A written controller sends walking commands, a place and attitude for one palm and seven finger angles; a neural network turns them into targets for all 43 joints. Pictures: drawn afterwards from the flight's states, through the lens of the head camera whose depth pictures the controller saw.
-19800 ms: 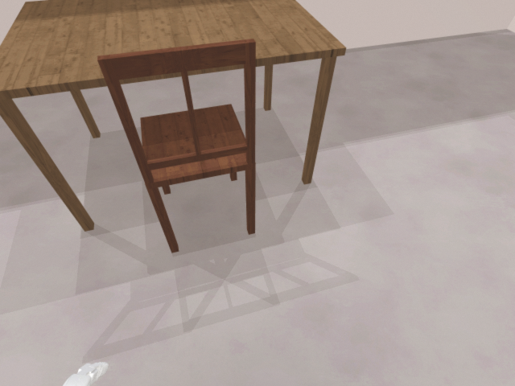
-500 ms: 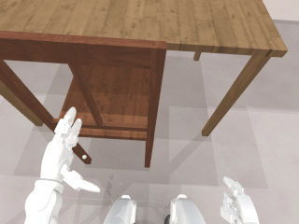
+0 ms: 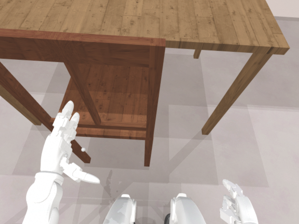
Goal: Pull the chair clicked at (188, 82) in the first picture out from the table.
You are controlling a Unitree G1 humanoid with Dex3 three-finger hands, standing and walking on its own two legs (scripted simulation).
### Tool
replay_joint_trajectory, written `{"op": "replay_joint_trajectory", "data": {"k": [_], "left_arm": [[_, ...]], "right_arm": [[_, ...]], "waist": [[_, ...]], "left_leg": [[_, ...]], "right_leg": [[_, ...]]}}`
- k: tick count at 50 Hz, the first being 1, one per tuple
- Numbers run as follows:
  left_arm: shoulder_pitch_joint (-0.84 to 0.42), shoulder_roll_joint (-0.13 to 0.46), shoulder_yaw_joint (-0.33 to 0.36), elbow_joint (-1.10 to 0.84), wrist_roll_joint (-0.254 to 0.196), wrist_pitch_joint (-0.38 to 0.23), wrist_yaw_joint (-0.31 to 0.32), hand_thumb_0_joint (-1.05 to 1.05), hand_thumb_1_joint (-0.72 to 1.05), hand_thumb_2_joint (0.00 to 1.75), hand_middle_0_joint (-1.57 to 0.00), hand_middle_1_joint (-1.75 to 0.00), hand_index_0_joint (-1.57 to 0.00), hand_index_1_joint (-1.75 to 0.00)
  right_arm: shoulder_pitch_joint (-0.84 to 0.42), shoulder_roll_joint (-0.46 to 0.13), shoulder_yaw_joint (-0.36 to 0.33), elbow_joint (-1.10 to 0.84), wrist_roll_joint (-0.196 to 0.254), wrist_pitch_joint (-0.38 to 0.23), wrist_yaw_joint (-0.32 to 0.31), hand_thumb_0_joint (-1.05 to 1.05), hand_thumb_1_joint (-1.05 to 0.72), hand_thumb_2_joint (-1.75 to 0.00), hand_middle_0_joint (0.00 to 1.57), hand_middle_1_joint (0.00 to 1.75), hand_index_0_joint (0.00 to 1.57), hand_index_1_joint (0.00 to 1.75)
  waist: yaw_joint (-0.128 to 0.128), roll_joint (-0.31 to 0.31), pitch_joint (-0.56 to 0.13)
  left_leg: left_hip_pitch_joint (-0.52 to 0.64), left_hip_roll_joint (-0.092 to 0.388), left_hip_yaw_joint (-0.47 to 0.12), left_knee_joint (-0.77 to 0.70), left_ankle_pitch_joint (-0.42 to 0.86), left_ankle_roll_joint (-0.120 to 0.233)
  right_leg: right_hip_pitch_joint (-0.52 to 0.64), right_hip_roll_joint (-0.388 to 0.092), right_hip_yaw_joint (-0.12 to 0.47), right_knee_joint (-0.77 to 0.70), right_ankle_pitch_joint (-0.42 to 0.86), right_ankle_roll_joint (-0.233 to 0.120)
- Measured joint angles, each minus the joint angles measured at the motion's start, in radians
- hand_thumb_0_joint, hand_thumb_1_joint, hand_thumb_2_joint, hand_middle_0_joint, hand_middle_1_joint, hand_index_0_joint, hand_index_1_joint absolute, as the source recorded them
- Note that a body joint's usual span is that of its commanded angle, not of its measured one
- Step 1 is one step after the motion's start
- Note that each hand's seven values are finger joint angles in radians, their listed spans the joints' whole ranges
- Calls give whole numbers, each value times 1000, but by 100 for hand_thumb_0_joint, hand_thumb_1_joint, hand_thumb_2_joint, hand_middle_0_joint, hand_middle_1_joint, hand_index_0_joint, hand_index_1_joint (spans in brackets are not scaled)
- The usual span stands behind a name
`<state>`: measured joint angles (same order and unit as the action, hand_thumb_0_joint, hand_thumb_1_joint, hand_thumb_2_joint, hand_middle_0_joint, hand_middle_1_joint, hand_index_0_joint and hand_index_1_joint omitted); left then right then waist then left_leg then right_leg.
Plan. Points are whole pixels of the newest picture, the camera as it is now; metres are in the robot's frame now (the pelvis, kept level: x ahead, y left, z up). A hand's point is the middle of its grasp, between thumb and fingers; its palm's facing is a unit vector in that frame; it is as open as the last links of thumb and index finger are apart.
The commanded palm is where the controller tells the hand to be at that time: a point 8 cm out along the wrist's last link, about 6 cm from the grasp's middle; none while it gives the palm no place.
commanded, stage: aim the fingers beside a spindle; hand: left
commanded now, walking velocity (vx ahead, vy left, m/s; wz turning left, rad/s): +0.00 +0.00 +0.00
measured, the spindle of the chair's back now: (87, 98) +0.43 +0.20 +0.03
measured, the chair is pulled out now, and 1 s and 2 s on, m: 0.00 0.00 0.00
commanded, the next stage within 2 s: none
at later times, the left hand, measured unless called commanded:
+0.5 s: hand (91, 157) +0.28 +0.16 +0.02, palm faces -0.05 -1.00 -0.01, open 16.9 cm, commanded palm +0.26 +0.22 +0.03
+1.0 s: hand (77, 146) +0.29 +0.19 +0.04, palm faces +0.03 -1.00 -0.07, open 16.9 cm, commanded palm +0.27 +0.23 +0.02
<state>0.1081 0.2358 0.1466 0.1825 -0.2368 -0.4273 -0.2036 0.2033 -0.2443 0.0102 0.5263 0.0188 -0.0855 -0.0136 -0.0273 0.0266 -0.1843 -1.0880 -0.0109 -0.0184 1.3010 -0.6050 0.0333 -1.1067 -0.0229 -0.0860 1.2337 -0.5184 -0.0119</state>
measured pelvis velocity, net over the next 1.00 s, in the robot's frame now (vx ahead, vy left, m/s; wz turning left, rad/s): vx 0.00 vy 0.00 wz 0.01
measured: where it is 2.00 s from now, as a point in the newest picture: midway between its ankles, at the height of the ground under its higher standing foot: outside the picture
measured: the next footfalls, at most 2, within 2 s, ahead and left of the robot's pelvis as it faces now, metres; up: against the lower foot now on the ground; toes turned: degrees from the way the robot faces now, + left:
none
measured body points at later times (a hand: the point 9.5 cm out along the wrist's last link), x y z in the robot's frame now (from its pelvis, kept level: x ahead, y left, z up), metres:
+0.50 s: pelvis +0.00 +0.00 +0.00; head +0.10 +0.01 +0.43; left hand +0.27 +0.21 +0.02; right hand +0.17 -0.24 -0.09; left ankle +0.00 +0.10 -0.62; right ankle +0.04 -0.12 -0.62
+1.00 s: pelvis +0.00 +0.00 +0.00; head +0.10 +0.01 +0.44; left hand +0.29 +0.24 +0.05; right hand +0.17 -0.25 -0.09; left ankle +0.00 +0.10 -0.62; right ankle +0.04 -0.12 -0.62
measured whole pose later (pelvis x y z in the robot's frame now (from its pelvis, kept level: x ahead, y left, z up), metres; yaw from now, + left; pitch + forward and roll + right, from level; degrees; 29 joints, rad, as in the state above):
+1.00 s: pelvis +0.00 +0.00 +0.00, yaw +0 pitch +22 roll -3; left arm 0.09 0.26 0.17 0.20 -0.23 -0.47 -0.18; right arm 0.20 -0.25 0.01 0.54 0.02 -0.08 -0.01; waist -0.03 0.03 -0.19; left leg -1.08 -0.01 -0.03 1.30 -0.60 0.03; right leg -1.10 -0.02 -0.09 1.23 -0.52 -0.02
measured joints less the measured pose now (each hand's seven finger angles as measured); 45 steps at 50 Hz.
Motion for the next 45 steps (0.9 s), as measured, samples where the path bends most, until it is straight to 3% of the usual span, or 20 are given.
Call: {"op": "replay_joint_trajectory", "data": {"k": [5,14,22,28,31,36,39,45], "left_arm": [[28,-17,-29,8,8,20,-9,-1,-50,30,-6,-8,-6,-8],[21,6,2,-51,15,-43,32,-1,-50,30,-6,-8,-6,-8],[22,-23,-45,25,13,29,-12,-1,-50,30,-6,-8,-6,-8],[45,-6,-27,-82,33,-38,53,-1,-50,30,-6,-8,-6,-8],[14,10,5,-56,22,-56,52,-1,-50,30,-6,-8,-6,-8],[-21,3,-2,72,-7,16,-13,-1,-50,30,-6,-8,-6,-8],[4,-13,-27,69,-2,43,-30,-1,-50,30,-5,-8,-6,-8],[66,1,-19,-104,21,-50,41,-1,-50,30,-6,-8,-6,-8]], "right_arm": [[-2,-2,-4,-14,0,-3,-4,2,-90,-90,21,30,20,30],[-12,2,-5,-4,-7,-4,-1,1,-90,-90,21,30,20,30],[-8,1,3,-20,2,2,-5,1,-90,-90,21,30,20,30],[-6,12,-5,-10,-11,-3,-8,1,-90,-90,21,30,20,30],[-5,7,0,3,-9,2,-1,1,-90,-90,21,30,20,30],[-1,-6,9,-3,10,11,0,2,-90,-90,21,30,20,30],[-1,-5,4,-11,9,3,-10,2,-90,-90,21,30,20,30],[3,9,-11,0,-8,-14,-15,2,-90,-90,21,30,20,30]], "waist": [[-5,-5,4],[3,-4,6],[-3,-2,2],[-2,-12,15],[3,-2,4],[1,6,-4],[-7,-3,5],[-8,-17,16]], "left_leg": [[-2,1,2,4,-2,1],[4,0,-5,4,1,-3],[-7,0,0,11,1,-1],[5,3,1,6,3,-6],[6,1,-4,3,5,-7],[-5,-1,-5,5,6,-5],[-8,2,-2,9,3,-4],[17,5,-2,-7,5,-8]], "right_leg": [[-3,1,2,5,-2,0],[5,1,-5,2,1,-3],[-8,0,1,12,0,-2],[2,3,1,9,2,-6],[6,1,-3,5,3,-7],[-4,0,-4,8,3,-6],[-10,2,-1,11,2,-6],[15,6,0,-4,4,-8]]}}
